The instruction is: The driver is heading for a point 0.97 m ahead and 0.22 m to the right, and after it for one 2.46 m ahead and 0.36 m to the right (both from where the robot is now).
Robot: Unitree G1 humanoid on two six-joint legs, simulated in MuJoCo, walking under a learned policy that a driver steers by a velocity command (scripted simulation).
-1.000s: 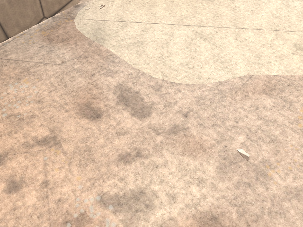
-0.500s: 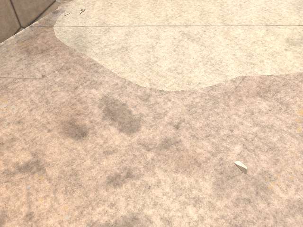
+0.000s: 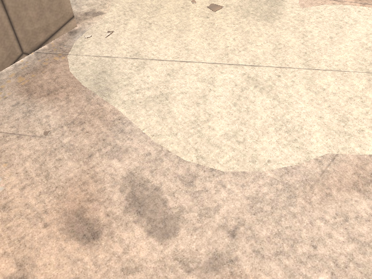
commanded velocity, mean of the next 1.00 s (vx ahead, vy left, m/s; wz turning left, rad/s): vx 1.00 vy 0.00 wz -0.24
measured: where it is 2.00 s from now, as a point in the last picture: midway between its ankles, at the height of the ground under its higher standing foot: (276, 35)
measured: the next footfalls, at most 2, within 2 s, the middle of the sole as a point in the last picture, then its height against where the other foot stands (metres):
right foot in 0.38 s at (231, 244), level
left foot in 0.84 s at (181, 146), level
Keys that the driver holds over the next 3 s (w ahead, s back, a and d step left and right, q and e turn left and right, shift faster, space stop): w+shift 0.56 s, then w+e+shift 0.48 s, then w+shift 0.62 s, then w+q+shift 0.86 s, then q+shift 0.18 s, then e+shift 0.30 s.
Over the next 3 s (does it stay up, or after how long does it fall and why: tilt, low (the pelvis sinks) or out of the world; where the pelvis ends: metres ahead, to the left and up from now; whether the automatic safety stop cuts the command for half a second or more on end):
stays up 2.60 -0.46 0.02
